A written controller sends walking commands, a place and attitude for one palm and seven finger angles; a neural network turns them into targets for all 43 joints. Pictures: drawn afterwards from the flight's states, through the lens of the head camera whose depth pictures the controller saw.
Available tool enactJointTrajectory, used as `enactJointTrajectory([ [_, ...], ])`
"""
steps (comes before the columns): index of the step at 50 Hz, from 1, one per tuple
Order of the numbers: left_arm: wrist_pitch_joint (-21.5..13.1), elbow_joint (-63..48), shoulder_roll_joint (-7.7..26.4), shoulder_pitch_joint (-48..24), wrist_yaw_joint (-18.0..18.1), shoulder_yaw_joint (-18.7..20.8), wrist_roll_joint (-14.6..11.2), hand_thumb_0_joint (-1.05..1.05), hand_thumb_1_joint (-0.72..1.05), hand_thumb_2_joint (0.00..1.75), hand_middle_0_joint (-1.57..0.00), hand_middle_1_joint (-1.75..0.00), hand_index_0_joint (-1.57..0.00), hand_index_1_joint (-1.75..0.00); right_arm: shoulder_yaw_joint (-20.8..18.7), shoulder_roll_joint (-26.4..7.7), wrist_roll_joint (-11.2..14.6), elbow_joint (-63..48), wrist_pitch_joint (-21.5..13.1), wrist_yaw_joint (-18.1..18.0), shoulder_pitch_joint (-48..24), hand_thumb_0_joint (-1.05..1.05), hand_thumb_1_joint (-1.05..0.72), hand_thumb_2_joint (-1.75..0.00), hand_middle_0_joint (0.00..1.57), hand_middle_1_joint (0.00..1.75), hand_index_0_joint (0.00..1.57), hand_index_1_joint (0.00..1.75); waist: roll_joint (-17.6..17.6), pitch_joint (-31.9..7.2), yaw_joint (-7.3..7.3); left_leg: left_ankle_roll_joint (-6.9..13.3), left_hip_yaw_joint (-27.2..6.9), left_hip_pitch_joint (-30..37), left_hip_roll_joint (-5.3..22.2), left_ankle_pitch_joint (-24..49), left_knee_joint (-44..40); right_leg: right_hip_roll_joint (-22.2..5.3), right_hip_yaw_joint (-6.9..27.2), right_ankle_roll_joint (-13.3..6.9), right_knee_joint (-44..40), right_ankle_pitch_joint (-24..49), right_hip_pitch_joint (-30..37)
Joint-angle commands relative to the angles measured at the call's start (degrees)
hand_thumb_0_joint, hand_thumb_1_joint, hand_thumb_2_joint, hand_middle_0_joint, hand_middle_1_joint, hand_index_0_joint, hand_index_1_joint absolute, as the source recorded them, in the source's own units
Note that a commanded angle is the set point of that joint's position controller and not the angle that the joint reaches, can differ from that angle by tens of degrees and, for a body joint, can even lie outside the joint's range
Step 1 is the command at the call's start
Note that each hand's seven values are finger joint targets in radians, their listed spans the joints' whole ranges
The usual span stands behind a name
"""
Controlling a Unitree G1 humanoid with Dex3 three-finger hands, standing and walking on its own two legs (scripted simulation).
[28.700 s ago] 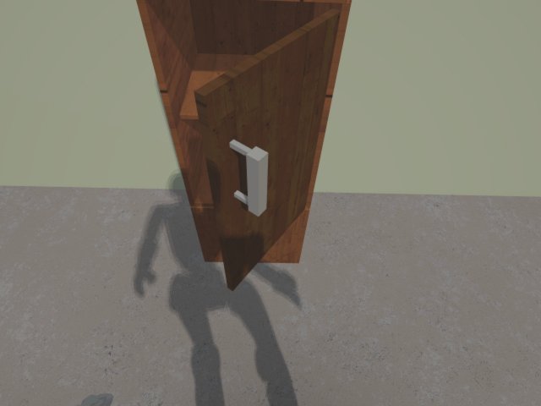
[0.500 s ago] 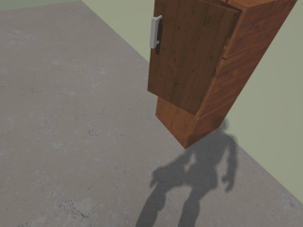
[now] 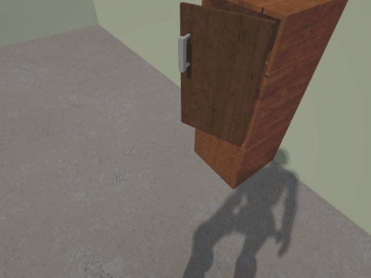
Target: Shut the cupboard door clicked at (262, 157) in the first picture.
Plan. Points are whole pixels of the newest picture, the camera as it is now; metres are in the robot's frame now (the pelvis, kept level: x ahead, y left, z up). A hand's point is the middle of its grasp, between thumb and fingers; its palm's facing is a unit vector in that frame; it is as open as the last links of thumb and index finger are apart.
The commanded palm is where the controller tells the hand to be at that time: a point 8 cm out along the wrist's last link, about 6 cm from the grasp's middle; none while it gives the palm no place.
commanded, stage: let the arm hang, fingers relaxed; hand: left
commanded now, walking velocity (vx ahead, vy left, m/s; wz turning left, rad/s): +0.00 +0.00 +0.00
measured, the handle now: (185, 53) +0.92 +0.05 +0.05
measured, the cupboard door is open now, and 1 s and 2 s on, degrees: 21 21 21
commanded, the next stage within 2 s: look to check the result in 0.22 s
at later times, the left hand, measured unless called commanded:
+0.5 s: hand out of the picture +0.00 +0.18 -0.17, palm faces +0.00 -0.98 -0.22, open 7.4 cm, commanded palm none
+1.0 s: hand out of the picture +0.05 +0.19 -0.17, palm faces -0.01 -0.97 -0.25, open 7.4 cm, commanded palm none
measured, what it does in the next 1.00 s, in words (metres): stands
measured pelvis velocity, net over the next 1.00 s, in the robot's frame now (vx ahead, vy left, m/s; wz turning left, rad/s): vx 0.03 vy -0.01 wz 0.01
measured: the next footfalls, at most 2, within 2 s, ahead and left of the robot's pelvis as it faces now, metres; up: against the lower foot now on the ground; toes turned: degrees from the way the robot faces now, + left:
right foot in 1.78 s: +0.11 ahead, -0.12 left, +0.00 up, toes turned +29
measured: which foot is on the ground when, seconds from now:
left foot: down 0.00-1.00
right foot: down 0.00-1.00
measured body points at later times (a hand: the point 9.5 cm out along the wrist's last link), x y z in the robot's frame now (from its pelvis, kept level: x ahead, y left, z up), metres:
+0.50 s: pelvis +0.01 +0.00 +0.00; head +0.02 -0.01 +0.45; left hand +0.00 +0.23 -0.16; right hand +0.00 -0.24 -0.16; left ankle +0.03 +0.09 -0.74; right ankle -0.01 -0.13 -0.74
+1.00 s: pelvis +0.03 -0.01 +0.00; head +0.04 -0.01 +0.45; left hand +0.06 +0.24 -0.15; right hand +0.06 -0.27 -0.15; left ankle +0.03 +0.09 -0.74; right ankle -0.01 -0.13 -0.74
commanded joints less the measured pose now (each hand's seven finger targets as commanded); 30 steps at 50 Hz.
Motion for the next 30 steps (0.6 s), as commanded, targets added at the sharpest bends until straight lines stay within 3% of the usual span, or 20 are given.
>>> enactJointTrajectory([
  [1,-0.52,-0.80,6.32,3.84,0.49,1.52,-0.14,0.00,0.90,0.90,-0.20,-0.30,-0.20,-0.30,-1.25,-6.44,-0.07,-1.09,-0.82,-0.40,2.85,0.00,-0.90,-0.90,0.20,0.30,0.20,0.30,-0.85,4.81,0.24,-0.49,-7.36,0.52,6.38,-4.68,-6.10,-3.74,3.54,-2.81,-5.73,0.11,-6.19],
  [13,-0.82,-0.71,6.20,2.69,0.47,1.80,-0.25,0.00,0.90,0.90,-0.20,-0.30,-0.20,-0.30,-1.40,-6.78,-0.09,-0.97,-1.13,-0.70,3.05,0.00,-0.90,-0.90,0.20,0.30,0.20,0.30,0.85,4.20,-0.03,-0.66,-7.41,1.37,6.42,-2.69,-5.80,-3.65,3.82,-3.03,-6.01,1.83,-5.08],
  [21,-1.14,-0.71,7.40,1.76,0.43,2.02,-0.28,0.00,0.90,0.90,-0.20,-0.30,-0.20,-0.30,-1.67,-8.29,-0.01,-1.15,-1.32,-0.74,2.02,0.00,-0.90,-0.90,0.20,0.30,0.20,0.30,-1.13,2.49,-0.05,-0.37,-7.27,3.48,6.96,1.41,-4.82,-3.92,3.85,-3.18,-6.20,3.95,-4.20],
  [27,-1.04,-0.62,8.48,0.56,0.35,1.94,-0.27,0.00,0.90,0.90,-0.20,-0.30,-0.20,-0.30,-1.72,-9.23,-0.01,-0.97,-1.15,-0.65,0.47,0.00,-0.90,-0.90,0.20,0.30,0.20,0.30,-0.64,3.88,-0.09,-0.51,-7.35,3.48,7.06,0.36,-5.37,-3.98,4.09,-3.17,-6.79,3.22,-4.71],
  [30,-1.17,-0.92,9.41,0.52,0.28,2.11,-0.22,0.00,0.90,0.90,-0.20,-0.30,-0.20,-0.30,-1.83,-10.17,0.14,-1.24,-1.29,-0.61,-0.13,0.00,-0.90,-0.90,0.20,0.30,0.20,0.30,-0.79,2.73,0.15,-0.39,-7.34,4.16,7.19,1.95,-5.17,-3.99,4.13,-3.19,-6.81,4.55,-3.92],
])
